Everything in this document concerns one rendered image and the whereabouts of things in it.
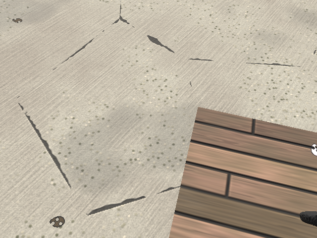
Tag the robot right hand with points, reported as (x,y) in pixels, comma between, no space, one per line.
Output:
(309,217)

